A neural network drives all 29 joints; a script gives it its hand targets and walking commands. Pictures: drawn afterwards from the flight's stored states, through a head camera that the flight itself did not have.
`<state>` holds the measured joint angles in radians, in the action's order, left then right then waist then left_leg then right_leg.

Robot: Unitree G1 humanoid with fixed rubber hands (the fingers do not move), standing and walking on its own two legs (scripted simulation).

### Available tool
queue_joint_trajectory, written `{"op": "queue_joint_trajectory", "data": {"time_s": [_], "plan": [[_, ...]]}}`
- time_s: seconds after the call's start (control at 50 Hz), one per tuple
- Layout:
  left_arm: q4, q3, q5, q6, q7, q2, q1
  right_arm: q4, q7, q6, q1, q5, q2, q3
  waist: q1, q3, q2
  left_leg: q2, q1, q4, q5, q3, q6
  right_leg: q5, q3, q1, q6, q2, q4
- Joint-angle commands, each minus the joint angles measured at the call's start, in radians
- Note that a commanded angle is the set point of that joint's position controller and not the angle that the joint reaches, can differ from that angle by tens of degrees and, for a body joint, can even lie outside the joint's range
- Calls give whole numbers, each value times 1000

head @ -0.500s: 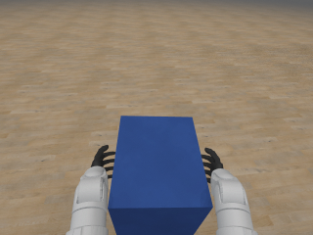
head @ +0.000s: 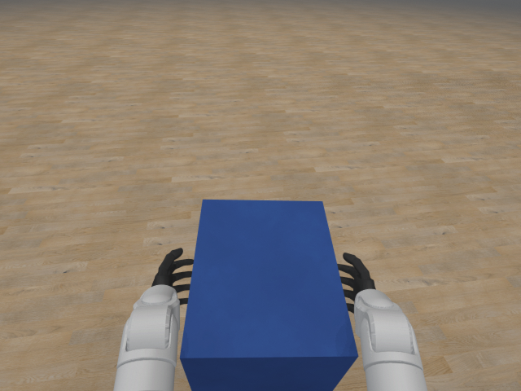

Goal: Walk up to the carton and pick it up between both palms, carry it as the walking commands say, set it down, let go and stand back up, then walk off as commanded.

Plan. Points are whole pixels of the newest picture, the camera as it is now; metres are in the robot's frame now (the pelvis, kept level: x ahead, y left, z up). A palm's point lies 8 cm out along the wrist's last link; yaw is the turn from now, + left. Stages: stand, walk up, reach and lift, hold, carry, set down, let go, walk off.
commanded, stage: reach and lift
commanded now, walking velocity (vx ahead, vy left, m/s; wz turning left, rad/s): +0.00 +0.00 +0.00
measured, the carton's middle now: (262, 299) +0.32 +0.00 -0.02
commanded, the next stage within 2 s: hold in 0.36 s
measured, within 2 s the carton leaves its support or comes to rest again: neither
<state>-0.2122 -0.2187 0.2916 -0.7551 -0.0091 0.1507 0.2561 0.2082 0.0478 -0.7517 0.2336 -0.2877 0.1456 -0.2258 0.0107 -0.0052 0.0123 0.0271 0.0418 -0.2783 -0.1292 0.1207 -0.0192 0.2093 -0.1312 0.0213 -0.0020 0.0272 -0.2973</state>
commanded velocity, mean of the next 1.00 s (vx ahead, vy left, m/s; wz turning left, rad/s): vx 0.00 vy -0.07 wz -0.20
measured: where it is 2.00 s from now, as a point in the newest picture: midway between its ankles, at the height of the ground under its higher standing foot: outside the picture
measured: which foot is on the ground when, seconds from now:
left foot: down 0.00-0.94, up 0.96-1.00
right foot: down 0.00-1.00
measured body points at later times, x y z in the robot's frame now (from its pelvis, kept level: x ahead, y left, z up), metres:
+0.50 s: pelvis -0.01 +0.01 +0.00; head -0.06 +0.01 +0.44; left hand +0.29 +0.16 +0.05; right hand +0.28 -0.16 +0.04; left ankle +0.02 +0.13 -0.75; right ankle -0.02 -0.13 -0.75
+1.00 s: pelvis -0.02 -0.04 -0.03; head -0.02 -0.04 +0.42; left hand +0.28 +0.10 +0.05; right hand +0.26 -0.21 +0.04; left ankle +0.00 +0.10 -0.72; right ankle -0.02 -0.13 -0.75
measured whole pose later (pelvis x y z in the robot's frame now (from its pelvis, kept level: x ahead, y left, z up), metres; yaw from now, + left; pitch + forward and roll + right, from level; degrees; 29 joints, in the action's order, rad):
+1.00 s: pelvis -0.02 -0.04 -0.03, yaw -3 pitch +4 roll -1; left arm 0.17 -0.12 0.13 -0.96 -0.08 0.14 0.18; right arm -0.22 -0.03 -0.98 0.13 -0.14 0.13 -0.14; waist -0.01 -0.10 -0.01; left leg -0.08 0.54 -0.93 -0.47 0.00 -0.06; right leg 0.33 -0.01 -0.39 0.06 0.08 -0.64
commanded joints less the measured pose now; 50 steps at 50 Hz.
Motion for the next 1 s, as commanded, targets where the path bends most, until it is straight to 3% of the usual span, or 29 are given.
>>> {"op": "queue_joint_trajectory", "data": {"time_s": [0.0, 0.36, 0.66, 0.68, 0.72, 0.74, 0.76, 0.8, 0.86, 0.88, 0.9, 0.92, 0.94, 0.96, 0.98], "plan": [[17, 516, -263, 23, 255, 899, 405, -32, 219, 34, 459, 246, 841, 505, -3, -188, 2, 81, -147, -6, 187, -66, -15, -224, 58, -88, -14, 66, 47], [-45, 500, -259, 25, 273, 914, 482, 28, 230, 41, 531, 237, 860, 486, 2, -163, -6, 70, -115, -14, 56, -71, -12, -68, 61, -137, -3, 61, 43], [-38, 505, -266, 20, 270, 924, 462, 13, 236, 36, 515, 240, 855, 494, -1, -171, -14, 66, -131, -12, 88, -62, -13, -89, 59, -134, -1, 67, 38], [-32, 546, -289, 22, 270, 906, 499, 16, 231, 31, 530, 274, 851, 528, 4, -125, -21, -145, 165, -108, 28, 50, 31, 107, 71, -179, 2, -89, -119], [3, 567, -306, 11, 265, 921, 451, -20, 228, 33, 492, 280, 842, 542, 1, -215, -103, -215, 248, -56, -123, 161, 37, 163, 66, -184, 2, -66, -210], [49, 602, -329, 5, 261, 931, 451, -65, 222, 29, 495, 297, 843, 574, 2, -226, -120, -240, 253, -57, -124, 190, 44, 157, 79, -227, 0, -58, -255], [90, 641, -357, -6, 257, 939, 455, -106, 213, 21, 490, 313, 846, 607, 1, -235, -140, -264, 248, -74, -55, 213, 58, 149, 92, -266, 1, -50, -284], [174, 716, -406, -36, 243, 946, 450, -193, 190, -10, 459, 344, 838, 666, -1, -279, -171, -279, 209, -136, 99, 192, 79, 162, 107, -326, 10, -29, -266], [305, 801, -475, -107, 223, 919, 432, -328, 159, -89, 398, 386, 812, 744, -1, -350, -159, -280, 215, -264, 272, 112, 66, 55, 81, -308, 30, -35, -264], [340, 821, -497, -136, 218, 904, 419, -374, 151, -121, 382, 402, 802, 764, -2, -369, -109, -263, 258, -341, 266, 58, 49, -71, 37, -274, 48, -66, -270], [372, 835, -515, -166, 213, 886, 395, -416, 145, -156, 368, 421, 795, 783, -6, -380, -10, -217, 350, -458, 217, -20, 16, -259, -54, -213, 82, -134, -259], [399, 842, -527, -198, 209, 869, 358, -462, 142, -191, 365, 446, 794, 802, -15, -380, 127, -144, 488, -591, 38, -127, -26, -517, -163, -139, 137, -223, -239], [416, 838, -532, -228, 204, 862, 320, -503, 141, -225, 384, 474, 794, 821, -21, -363, 251, -80, 609, -723, -373, -217, -44, -736, -261, -107, 207, -297, -205], [452, 841, -534, -255, 199, 860, 312, -523, 139, -252, 397, 501, 797, 839, -23, -357, 216, -87, 638, -862, -533, -204, -49, -787, -265, -108, 244, -296, -199], [497, 844, -535, -280, 193, 854, 302, -566, 138, -274, 395, 530, 800, 860, -19, -353, 134, -114, 632, -904, -503, -185, -54, -742, -214, -132, 248, -264, -213]]}}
